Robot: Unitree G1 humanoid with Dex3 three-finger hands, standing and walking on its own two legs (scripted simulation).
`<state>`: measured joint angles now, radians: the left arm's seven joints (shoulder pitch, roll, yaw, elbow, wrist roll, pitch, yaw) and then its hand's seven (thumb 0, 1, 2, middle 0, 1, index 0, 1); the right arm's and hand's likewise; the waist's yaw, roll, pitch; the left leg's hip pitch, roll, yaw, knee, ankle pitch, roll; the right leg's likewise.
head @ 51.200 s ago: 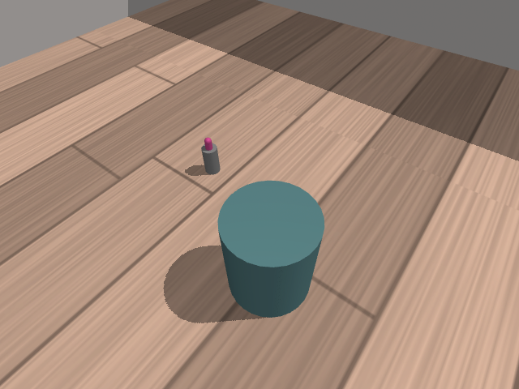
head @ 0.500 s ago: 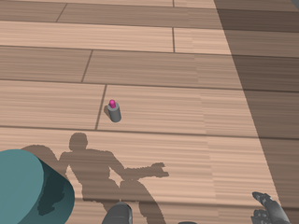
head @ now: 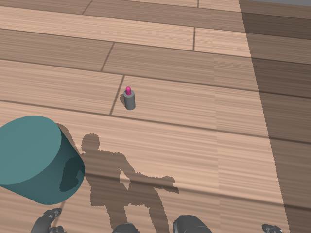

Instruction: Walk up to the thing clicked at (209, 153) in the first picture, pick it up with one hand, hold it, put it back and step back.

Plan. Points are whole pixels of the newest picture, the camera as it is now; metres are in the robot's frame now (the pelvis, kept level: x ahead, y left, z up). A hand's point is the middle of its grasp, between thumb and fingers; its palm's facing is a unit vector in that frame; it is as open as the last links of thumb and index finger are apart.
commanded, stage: step back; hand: left
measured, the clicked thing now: (129, 97) +1.07 +0.19 -0.65
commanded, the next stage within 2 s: stand in 1.04 s
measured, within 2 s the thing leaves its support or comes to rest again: neither
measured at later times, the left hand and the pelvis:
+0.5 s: hand out of the picture +0.00 +0.27 -0.15, palm faces -0.01 -0.92 -0.39, open 7.4 cm; pelvis -0.05 -0.02 +0.00, yaw -1 degrees
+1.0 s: hand out of the picture +0.08 +0.27 -0.15, palm faces +0.02 -0.93 -0.36, open 7.4 cm; pelvis +0.00 +0.00 +0.01, yaw +1 degrees
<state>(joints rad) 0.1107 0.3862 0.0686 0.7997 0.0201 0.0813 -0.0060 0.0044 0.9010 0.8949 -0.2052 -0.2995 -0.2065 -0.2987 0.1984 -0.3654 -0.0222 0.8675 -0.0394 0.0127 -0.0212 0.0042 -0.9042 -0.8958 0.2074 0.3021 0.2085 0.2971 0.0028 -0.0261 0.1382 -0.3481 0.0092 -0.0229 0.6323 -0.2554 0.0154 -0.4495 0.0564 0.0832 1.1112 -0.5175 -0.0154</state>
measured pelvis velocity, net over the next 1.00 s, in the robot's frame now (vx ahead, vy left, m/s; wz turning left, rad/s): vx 0.00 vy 0.00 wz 0.01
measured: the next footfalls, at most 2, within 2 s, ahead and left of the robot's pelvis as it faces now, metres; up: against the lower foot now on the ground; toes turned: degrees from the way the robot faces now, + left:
right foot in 0.10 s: +0.01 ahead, -0.13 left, +0.00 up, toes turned +0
